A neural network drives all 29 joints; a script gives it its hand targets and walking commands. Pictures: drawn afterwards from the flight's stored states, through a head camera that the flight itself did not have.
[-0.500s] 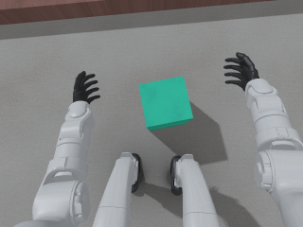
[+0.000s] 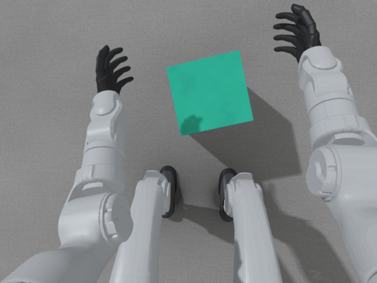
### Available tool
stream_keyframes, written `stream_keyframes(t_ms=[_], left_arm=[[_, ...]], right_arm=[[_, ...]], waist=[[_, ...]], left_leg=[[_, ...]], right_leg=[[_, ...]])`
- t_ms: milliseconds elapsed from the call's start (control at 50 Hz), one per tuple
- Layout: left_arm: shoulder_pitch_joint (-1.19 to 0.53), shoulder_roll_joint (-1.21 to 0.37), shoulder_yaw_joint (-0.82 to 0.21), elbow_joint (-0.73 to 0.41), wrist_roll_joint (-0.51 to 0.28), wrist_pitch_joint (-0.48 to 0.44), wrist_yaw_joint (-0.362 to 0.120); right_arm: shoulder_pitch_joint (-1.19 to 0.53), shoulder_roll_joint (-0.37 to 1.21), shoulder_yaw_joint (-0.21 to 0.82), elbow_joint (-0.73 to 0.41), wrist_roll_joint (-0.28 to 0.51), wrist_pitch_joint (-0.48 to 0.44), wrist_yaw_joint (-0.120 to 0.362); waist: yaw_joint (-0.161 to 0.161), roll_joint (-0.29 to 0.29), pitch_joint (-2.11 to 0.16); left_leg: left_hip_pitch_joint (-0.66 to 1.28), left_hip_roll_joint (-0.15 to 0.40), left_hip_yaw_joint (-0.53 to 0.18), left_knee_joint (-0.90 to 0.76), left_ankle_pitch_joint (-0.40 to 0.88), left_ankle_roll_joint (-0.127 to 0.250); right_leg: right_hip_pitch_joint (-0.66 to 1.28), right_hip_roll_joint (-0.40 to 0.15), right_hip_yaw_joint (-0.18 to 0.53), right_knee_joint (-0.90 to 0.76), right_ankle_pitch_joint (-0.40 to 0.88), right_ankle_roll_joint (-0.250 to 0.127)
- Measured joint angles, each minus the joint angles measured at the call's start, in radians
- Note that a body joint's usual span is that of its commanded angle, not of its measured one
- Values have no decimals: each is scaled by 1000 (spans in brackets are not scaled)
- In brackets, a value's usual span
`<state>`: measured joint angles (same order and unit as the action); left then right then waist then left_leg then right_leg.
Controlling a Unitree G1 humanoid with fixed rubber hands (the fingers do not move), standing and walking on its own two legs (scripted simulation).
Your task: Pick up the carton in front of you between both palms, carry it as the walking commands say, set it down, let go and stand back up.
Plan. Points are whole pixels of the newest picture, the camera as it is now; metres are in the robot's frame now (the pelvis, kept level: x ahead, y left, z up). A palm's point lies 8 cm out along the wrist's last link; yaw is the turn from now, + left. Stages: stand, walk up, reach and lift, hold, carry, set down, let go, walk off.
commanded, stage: reach and lift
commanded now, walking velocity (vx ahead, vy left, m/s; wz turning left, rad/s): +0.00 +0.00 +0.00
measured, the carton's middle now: (209, 99) +0.47 -0.03 -0.47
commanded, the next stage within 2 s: none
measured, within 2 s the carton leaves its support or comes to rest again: leaves its support in 1.40 s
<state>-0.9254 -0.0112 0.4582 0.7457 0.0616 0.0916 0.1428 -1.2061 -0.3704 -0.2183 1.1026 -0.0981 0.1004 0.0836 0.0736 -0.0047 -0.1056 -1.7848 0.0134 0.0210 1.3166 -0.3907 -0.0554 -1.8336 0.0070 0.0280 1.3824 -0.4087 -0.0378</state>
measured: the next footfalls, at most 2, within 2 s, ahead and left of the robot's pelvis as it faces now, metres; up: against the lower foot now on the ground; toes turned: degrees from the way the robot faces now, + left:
none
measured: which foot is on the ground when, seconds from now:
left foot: down 0.00-1.00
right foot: down 0.00-1.00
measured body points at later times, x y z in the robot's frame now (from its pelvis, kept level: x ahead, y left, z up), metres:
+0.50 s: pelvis -0.05 +0.02 -0.19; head +0.31 -0.02 +0.08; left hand +0.46 +0.17 -0.36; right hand +0.51 -0.20 -0.37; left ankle +0.08 +0.15 -0.56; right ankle +0.07 -0.10 -0.56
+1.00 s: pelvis -0.04 +0.01 -0.21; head +0.31 -0.04 +0.05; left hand +0.48 +0.16 -0.39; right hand +0.51 -0.19 -0.40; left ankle +0.08 +0.15 -0.56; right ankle +0.07 -0.10 -0.56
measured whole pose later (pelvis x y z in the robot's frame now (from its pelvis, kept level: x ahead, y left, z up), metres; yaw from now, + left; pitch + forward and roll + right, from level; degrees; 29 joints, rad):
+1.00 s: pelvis -0.04 +0.01 -0.21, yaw +2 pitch +38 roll +6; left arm -1.34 0.15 0.21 1.14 -0.24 0.00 0.21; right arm -1.48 -0.50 0.12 1.26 0.20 0.03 0.01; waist 0.05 0.08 0.28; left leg -2.26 -0.04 0.02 2.11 -0.52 -0.08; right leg -2.31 -0.02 0.04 2.18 -0.54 -0.04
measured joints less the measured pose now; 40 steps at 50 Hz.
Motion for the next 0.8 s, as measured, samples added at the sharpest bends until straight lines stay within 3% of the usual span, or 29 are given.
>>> stream_keyframes(t_ms=[240,340,580,680,800], left_arm=[[-65,77,-181,-6,-192,-31,68],[-140,106,-225,12,-245,-4,96],[-409,166,-251,290,-280,-25,79],[-463,203,-295,370,-343,-53,66],[-476,214,-330,381,-393,-74,74]], right_arm=[[-20,-102,150,-77,190,-33,-54],[-105,-149,199,-35,249,-16,-53],[-291,-187,274,173,285,-50,-47],[-300,-187,311,170,300,-77,-60],[-282,-183,348,113,322,-83,-77]], waist=[[-15,26,123],[-16,33,216],[-9,74,412],[-18,99,451],[-27,108,462]], left_leg=[[-324,-26,-1,421,-98,6],[-390,-34,-1,556,-103,6],[-454,-55,2,728,-92,-1],[-472,-66,4,775,-100,-8],[-475,-68,-4,807,-117,-16]], right_leg=[[-318,-13,14,414,-95,15],[-381,-18,15,547,-101,17],[-441,-34,22,729,-102,12],[-459,-43,25,783,-119,7],[-463,-44,18,816,-136,0]])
